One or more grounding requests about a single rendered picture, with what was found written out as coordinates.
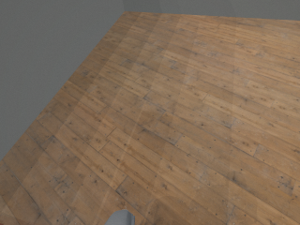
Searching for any robot left thigh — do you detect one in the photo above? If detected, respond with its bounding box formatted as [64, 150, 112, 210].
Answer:
[104, 210, 135, 225]

